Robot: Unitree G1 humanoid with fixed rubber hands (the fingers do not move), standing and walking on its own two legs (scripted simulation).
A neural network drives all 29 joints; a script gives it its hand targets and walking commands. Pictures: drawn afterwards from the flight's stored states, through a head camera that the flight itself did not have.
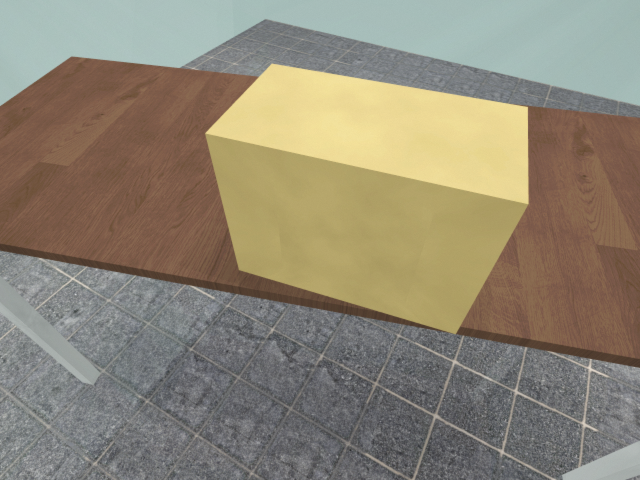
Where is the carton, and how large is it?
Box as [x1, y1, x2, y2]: [205, 64, 527, 333]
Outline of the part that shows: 271,64 205,133 239,269 455,333 527,205 527,107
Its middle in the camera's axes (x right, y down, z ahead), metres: +0.06 -0.06 +0.51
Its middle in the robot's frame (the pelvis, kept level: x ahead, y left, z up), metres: +0.44 -0.04 +0.12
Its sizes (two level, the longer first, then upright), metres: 0.318 0.171 0.235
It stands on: a table, 0.78 m high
